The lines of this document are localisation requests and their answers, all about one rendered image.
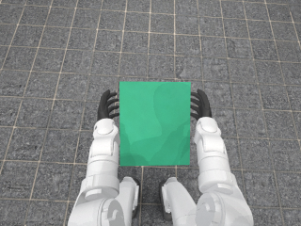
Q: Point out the carton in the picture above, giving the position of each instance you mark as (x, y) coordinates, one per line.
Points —
(154, 123)

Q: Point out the robot right forearm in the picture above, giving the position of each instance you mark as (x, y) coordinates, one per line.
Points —
(213, 161)

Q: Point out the left robot hand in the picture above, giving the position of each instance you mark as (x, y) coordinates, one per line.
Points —
(104, 109)

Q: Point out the right robot upper arm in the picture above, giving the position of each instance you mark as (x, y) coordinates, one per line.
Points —
(219, 209)

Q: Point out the left robot upper arm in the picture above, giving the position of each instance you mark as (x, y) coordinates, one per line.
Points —
(102, 212)

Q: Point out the right robot thigh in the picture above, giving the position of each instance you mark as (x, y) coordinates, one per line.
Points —
(182, 206)

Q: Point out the robot left forearm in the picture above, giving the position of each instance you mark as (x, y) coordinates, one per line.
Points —
(102, 166)

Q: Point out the right robot hand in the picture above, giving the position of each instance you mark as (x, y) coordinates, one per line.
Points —
(203, 106)

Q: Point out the left robot foot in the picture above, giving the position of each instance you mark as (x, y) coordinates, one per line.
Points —
(134, 212)

